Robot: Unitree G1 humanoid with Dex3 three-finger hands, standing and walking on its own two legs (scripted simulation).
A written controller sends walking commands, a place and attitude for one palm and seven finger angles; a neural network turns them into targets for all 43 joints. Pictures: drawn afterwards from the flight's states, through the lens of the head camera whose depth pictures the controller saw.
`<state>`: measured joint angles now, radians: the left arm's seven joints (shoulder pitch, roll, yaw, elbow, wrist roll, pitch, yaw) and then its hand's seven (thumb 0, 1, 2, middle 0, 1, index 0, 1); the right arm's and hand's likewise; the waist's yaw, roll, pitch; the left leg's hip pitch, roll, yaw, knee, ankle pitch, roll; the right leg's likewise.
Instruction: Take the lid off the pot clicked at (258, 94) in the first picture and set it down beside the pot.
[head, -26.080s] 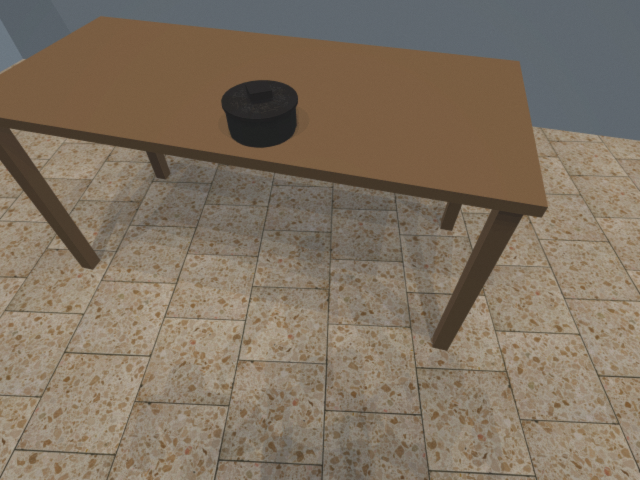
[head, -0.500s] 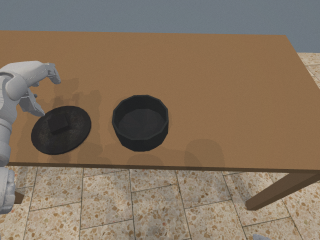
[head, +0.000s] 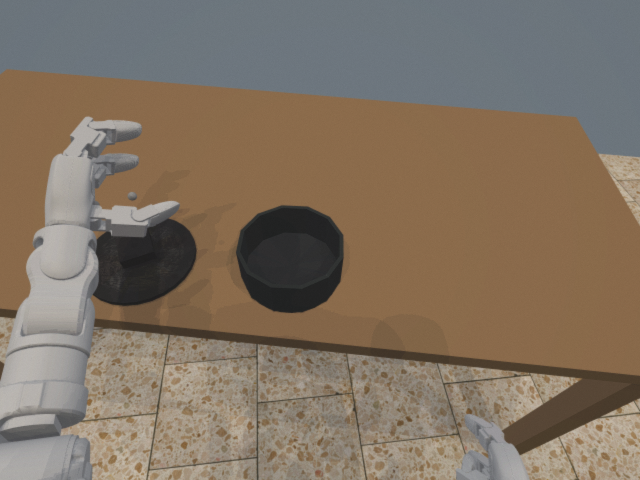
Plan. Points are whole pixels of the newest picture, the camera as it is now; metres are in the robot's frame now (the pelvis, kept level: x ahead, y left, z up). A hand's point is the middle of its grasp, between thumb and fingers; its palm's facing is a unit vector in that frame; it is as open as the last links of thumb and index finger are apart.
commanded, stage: draw the hand back to the body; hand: left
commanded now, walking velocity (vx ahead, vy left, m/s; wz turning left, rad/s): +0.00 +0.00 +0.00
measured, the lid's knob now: (136, 248) +0.44 +0.33 -0.03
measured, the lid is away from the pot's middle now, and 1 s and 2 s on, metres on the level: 0.25 0.25 0.25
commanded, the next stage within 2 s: step back with the hand held close in 1.54 s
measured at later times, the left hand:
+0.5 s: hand (121, 234) +0.32 +0.24 +0.16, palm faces +0.44 -0.85 -0.29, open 8.9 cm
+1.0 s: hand (97, 302) +0.24 +0.23 +0.16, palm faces +0.43 -0.85 -0.30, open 7.5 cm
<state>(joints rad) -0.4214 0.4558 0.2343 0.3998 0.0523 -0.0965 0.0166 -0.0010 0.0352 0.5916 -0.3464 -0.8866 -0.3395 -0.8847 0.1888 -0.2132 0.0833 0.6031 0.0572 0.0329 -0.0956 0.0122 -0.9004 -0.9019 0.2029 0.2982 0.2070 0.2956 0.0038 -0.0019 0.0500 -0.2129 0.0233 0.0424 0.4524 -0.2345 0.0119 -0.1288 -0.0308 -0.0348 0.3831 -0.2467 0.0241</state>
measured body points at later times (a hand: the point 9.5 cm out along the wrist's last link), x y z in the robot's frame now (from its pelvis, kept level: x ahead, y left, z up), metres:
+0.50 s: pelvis +0.01 -0.03 +0.00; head +0.02 -0.06 +0.45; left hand +0.29 +0.28 +0.18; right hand +0.19 -0.28 -0.10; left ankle +0.00 +0.11 -0.74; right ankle -0.03 -0.14 -0.74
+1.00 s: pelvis +0.00 -0.03 +0.00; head -0.01 -0.05 +0.45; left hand +0.21 +0.27 +0.17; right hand +0.20 -0.25 -0.08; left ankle +0.00 +0.11 -0.74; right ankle -0.03 -0.14 -0.74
